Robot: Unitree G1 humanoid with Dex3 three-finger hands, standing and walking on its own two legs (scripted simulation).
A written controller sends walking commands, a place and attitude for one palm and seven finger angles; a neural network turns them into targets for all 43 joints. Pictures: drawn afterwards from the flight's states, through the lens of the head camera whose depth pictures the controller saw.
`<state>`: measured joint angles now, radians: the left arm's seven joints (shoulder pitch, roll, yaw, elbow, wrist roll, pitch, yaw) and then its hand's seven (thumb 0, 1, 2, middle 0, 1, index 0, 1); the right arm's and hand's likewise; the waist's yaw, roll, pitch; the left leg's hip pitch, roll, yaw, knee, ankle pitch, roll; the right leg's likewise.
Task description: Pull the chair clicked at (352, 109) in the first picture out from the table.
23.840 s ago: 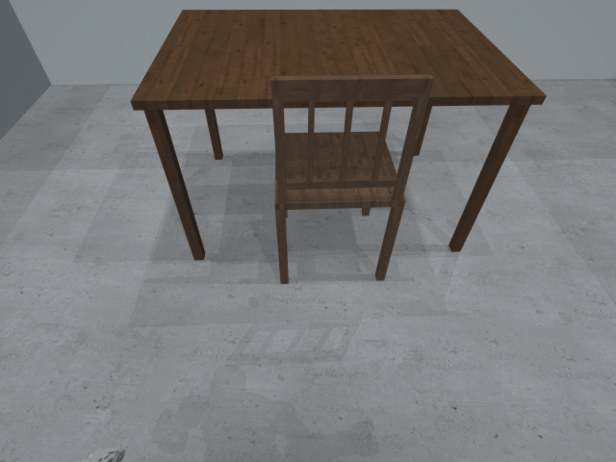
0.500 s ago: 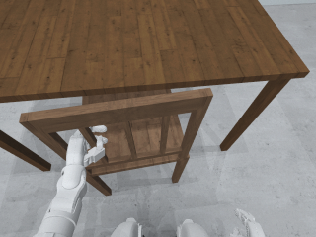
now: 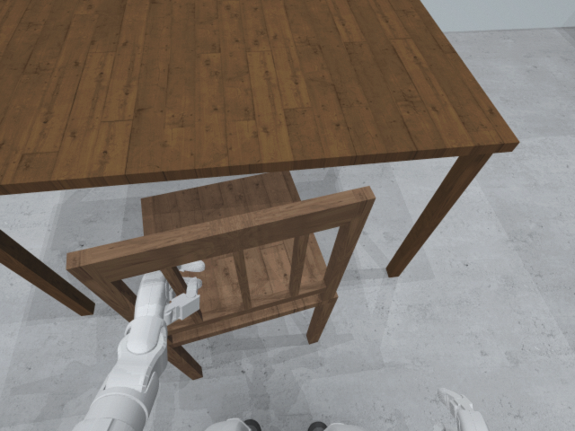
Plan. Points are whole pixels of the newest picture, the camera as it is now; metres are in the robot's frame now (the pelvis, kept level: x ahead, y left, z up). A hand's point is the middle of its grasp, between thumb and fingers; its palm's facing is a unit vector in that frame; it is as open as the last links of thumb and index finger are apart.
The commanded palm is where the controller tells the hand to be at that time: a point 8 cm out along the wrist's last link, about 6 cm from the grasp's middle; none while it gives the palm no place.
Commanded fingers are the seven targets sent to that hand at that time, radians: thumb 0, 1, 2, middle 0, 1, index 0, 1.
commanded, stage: step backward, pulling the chair out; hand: left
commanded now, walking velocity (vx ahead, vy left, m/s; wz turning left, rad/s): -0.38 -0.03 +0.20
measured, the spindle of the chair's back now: (242, 280) +0.36 +0.08 -0.11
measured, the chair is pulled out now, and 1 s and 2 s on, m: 0.09 0.18 0.39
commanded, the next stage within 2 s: none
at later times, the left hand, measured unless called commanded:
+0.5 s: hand (188, 335) +0.25 +0.15 -0.07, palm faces +0.08 -0.98 -0.18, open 4.9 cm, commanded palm +0.22 +0.20 -0.06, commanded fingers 0.00 0.90 0.90 -0.50 -1.45 -0.50 -1.45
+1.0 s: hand (193, 362) +0.22 +0.14 -0.07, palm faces +0.08 -0.98 -0.17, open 5.0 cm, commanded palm +0.19 +0.19 -0.06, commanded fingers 0.00 0.90 0.90 -0.50 -1.45 -0.50 -1.45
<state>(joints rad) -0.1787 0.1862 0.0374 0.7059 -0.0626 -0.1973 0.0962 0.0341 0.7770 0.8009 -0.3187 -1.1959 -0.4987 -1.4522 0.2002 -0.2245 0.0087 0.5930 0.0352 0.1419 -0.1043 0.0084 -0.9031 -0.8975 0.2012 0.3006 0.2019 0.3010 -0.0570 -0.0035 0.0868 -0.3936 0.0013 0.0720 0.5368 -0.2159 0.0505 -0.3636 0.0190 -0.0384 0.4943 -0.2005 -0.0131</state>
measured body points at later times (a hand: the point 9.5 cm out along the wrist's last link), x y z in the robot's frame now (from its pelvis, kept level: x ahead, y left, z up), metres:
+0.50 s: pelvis -0.07 -0.01 -0.01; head -0.01 +0.01 +0.44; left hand +0.24 +0.20 -0.05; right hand +0.05 -0.26 -0.12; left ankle +0.04 +0.08 -0.73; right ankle -0.01 -0.13 -0.72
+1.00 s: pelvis -0.10 -0.01 -0.01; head -0.02 +0.00 +0.44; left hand +0.21 +0.19 -0.05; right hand +0.05 -0.29 -0.12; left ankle -0.13 +0.13 -0.74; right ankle -0.05 -0.16 -0.73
